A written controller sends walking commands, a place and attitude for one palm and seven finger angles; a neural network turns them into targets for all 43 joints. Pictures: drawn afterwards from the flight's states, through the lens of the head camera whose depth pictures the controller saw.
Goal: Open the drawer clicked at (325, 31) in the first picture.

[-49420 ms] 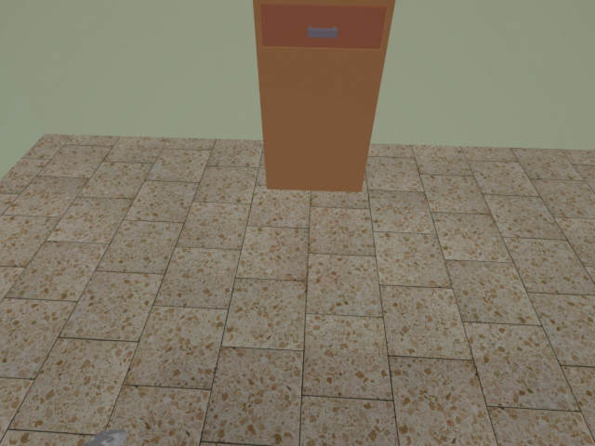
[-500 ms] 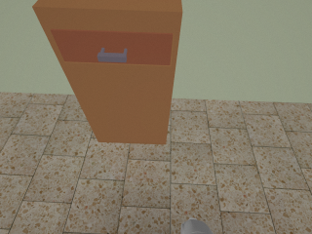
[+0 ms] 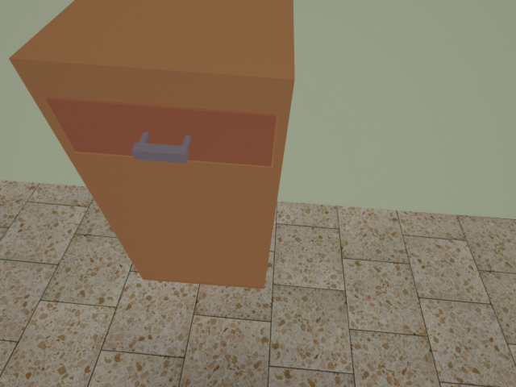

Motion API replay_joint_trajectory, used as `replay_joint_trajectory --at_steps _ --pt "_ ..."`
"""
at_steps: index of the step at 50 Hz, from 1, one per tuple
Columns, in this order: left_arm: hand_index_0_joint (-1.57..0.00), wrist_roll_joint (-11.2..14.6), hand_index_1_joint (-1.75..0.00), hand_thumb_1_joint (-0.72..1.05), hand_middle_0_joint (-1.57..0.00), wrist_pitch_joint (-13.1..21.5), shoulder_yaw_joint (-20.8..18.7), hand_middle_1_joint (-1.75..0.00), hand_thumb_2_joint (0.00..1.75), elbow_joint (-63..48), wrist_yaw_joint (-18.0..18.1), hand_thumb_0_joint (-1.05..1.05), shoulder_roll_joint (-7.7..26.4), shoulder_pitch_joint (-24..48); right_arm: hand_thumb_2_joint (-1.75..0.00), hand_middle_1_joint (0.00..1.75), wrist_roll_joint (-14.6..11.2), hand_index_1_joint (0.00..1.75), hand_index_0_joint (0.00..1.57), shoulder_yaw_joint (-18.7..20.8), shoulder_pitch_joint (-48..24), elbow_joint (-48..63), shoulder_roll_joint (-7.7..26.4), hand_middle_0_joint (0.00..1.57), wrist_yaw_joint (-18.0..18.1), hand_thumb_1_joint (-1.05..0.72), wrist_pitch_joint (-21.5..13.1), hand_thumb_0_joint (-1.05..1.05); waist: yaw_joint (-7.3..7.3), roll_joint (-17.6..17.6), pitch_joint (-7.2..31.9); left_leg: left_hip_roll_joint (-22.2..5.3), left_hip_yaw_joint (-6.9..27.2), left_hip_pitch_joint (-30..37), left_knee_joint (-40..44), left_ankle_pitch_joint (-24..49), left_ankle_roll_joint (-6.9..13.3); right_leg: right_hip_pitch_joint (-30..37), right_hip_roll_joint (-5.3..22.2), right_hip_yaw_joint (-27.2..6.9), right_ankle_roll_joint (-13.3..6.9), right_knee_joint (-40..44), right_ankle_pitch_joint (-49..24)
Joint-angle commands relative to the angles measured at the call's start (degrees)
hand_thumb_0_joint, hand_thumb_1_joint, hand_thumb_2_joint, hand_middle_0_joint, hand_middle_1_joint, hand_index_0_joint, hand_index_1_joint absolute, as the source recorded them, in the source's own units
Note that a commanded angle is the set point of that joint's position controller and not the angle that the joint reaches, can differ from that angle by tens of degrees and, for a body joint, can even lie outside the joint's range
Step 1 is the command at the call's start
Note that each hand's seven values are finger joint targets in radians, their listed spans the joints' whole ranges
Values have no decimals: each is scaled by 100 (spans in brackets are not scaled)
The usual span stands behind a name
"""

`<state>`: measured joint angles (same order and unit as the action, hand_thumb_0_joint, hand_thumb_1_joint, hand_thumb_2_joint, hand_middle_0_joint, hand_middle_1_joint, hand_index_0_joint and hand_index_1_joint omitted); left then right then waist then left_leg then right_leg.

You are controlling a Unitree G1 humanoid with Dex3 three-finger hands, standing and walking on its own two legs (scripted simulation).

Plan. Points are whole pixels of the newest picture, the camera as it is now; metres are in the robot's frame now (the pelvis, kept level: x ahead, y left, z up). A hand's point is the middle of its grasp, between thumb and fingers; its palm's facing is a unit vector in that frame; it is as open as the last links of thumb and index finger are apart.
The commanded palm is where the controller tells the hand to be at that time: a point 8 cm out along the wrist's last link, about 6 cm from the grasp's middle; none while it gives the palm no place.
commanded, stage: come to a stop and stand still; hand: left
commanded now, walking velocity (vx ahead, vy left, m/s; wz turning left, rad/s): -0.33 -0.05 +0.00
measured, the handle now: (163, 145) +0.54 +0.24 +0.03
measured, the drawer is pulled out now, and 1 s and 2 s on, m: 0.00 0.00 0.00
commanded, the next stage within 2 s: look again from close up in 1.30 s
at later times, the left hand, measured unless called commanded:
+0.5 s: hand out of the picture +0.07 +0.15 -0.14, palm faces +0.03 -0.94 -0.34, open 7.4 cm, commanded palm none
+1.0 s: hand out of the picture +0.00 +0.19 -0.17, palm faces +0.06 -0.98 -0.21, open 7.4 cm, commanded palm none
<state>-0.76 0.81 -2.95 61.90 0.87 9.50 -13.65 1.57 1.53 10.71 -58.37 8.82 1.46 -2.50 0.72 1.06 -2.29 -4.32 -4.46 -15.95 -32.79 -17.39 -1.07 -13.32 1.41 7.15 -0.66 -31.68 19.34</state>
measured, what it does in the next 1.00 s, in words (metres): steps on the spot: left foot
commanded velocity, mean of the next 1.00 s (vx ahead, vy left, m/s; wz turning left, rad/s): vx -0.07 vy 0.06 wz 0.00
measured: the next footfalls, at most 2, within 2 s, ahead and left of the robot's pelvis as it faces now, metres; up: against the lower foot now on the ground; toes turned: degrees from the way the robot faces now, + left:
left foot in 0.82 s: +0.04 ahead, +0.11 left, +0.00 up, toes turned -6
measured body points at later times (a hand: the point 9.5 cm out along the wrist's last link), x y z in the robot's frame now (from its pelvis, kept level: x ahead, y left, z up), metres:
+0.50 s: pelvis +0.02 -0.06 +0.01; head +0.09 -0.10 +0.46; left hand +0.07 +0.20 -0.12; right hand +0.10 -0.32 -0.15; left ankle -0.03 +0.10 -0.65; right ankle +0.00 -0.14 -0.73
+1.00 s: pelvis +0.00 +0.00 +0.01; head +0.03 +0.01 +0.46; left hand +0.00 +0.24 -0.15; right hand +0.05 -0.24 -0.14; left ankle -0.01 +0.13 -0.73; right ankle +0.00 -0.14 -0.73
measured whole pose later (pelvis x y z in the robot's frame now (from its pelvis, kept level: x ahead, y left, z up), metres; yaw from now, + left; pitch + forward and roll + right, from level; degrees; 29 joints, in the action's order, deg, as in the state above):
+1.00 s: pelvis +0.00 +0.00 +0.01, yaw +0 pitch +0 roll +0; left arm -0.9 -0.8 -1.9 61.9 0.6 11.8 -13.9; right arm 1.0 0.6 11.3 -60.5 9.8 1.0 1.2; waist 2.2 1.2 -4.4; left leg -1.3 2.0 -12.4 -26.9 -14.6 -1.7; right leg -13.0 2.0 1.7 1.2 -26.3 13.3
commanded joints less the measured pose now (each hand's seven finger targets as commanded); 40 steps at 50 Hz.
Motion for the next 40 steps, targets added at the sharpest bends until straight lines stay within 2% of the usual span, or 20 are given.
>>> replay_joint_trajectory --at_steps 1,3,4,5,8,10,12,13,14,15,16,17,18,21,24,29,33,37,38,40 --pt "-20 -2 -30 90 -20 64 -32 -30 90 -255 75 0 638 -307 -90 30 -108 30 20 81 603 53 688 20 148 -90 121 0 -156 -793 306 -589 271 1087 433 5322 184 125 515 -442 48 218 -3333" --pt "-20 7 -30 90 -20 38 -131 -30 90 -352 115 0 885 -366 -90 30 -118 30 20 205 693 145 921 20 186 -90 251 0 -212 -585 658 -615 128 1478 92 5934 211 99 549 -338 28 -140 -4294" --pt "-20 -4 -30 90 -20 9 -155 -30 90 -438 124 0 921 -293 -90 30 -119 30 20 263 710 179 1020 20 191 -90 308 0 -251 -528 721 -704 176 1618 100 6166 271 -28 482 -280 27 -314 -4073" --pt "-20 -11 -30 90 -20 -43 -176 -30 90 -560 117 0 933 -219 -90 30 -103 30 20 321 713 216 1134 20 200 -90 353 0 -264 -590 805 -875 307 1750 171 6241 402 -208 414 -258 42 -481 -3225" --pt "-20 -2 -30 90 -20 -191 -202 -30 90 -777 62 0 721 7 -90 30 -7 30 20 406 482 256 1402 20 188 -90 397 0 -282 -1312 457 -1599 1031 1711 789 6053 1077 -950 26 -560 33 -1365 944" --pt "-20 -1 -30 90 -20 -236 -214 -30 90 -820 55 0 657 -69 -90 30 29 30 20 420 183 351 1385 20 195 -90 416 0 -159 -1064 360 -1668 989 1466 791 5265 1127 -920 58 -783 -24 -1349 1141" --pt "-20 -38 -30 90 -20 -198 -212 -30 90 -772 36 0 593 -321 -90 30 28 30 20 400 -82 415 1374 20 186 -90 436 0 59 -866 404 -1279 644 1308 551 4804 729 -452 -36 -465 19 -317 73" --pt "-20 -63 -30 90 -20 -139 -233 -30 90 -735 25 0 697 -531 -90 30 -3 30 20 407 -97 434 1354 20 177 -90 448 0 165 -526 574 -930 392 1285 29 4426 404 -34 -39 -365 59 593 -1369" --pt "-20 -104 -30 90 -20 -62 -330 -30 90 -682 64 0 1201 -723 -90 30 -82 30 20 395 -19 505 1120 20 129 -90 454 0 192 486 906 -319 2 436 -760 2788 56 914 649 -1205 -76 836 -4251" --pt "-20 -117 -30 90 -20 -48 -436 -30 90 -636 109 0 1703 -834 -90 30 -126 30 20 329 -166 679 779 20 77 -90 457 0 342 1547 898 585 -87 -791 -1982 -1574 -155 1642 1962 -2524 -648 663 -7495" --pt "-20 -46 -30 90 -20 -69 -369 -30 90 -599 123 0 1687 -843 -90 30 -155 30 20 333 -174 636 835 20 86 -90 533 0 344 1366 928 498 711 -858 -2758 -2103 -55 1432 2311 -2389 -992 639 -7412" --pt "-20 -61 -30 90 -20 -80 -316 -30 90 -655 160 0 1445 -586 -90 30 -136 30 20 324 -331 559 772 20 73 -90 580 0 252 1016 537 463 907 -1042 -3265 -1786 -33 1032 2074 -2204 -1044 711 -6683" --pt "-20 -57 -30 90 -20 -108 -311 -30 90 -723 193 0 1335 -296 -90 30 -118 30 20 320 -378 510 762 20 61 -90 618 0 152 1140 366 416 916 -1267 -3546 -1554 -75 1029 1824 -2116 -1028 652 -6365" --pt "-20 -22 -30 90 -20 -95 -269 -30 90 -806 239 0 1246 -287 -90 30 -109 30 20 262 -463 437 766 20 -46 -90 623 0 162 693 473 354 701 -1407 -2930 -1040 -206 1519 1579 -1717 -862 743 -5917" --pt "-20 -18 -30 90 -20 -56 -272 -30 90 -708 244 0 1321 -527 -90 30 -112 30 20 228 -519 421 802 20 -112 -90 629 0 279 555 688 380 641 -1301 -2397 -677 -256 1874 1600 -1754 -800 863 -5530" --pt "-20 -47 -30 90 -20 -39 -222 -30 90 -641 225 0 1302 -521 -90 30 -116 30 20 216 -531 457 841 20 -137 -90 649 0 229 658 482 344 688 -1050 -1982 -559 -234 1481 1681 -1833 -890 1144 -4573" --pt "-20 -89 -30 90 -20 -43 -184 -30 90 -642 169 0 1293 -300 -90 30 -127 30 20 195 -472 464 786 20 -154 -90 600 0 113 763 69 309 569 -518 -1256 -598 -142 648 1635 -1845 -922 1460 -3161" --pt "-20 -66 -30 90 -20 -68 -178 -30 90 -614 121 0 1246 -10 -90 30 -123 30 20 168 77 282 706 20 -120 -90 466 0 -133 693 17 379 392 547 287 172 -55 -29 1254 -1622 -595 1322 -1694" --pt "-20 -30 -30 90 -20 -83 -148 -30 90 -589 106 0 1148 26 -90 30 -119 30 20 156 265 190 746 20 -100 -90 403 0 -213 449 22 325 436 990 873 628 -22 -337 1027 -1477 -389 1116 -1247" --pt "-20 40 -30 90 -20 -151 -56 -30 90 -597 66 0 680 -218 -90 30 -21 30 20 225 254 270 1341 20 -38 -90 322 0 -77 -1268 28 -947 1902 577 1715 227 497 -544 215 -712 66 406 350"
